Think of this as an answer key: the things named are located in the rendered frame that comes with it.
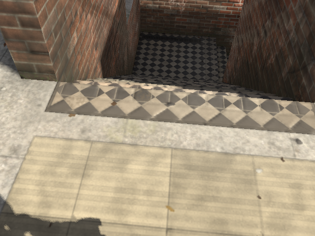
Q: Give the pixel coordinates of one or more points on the stairs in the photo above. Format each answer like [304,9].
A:
[222,61]
[179,84]

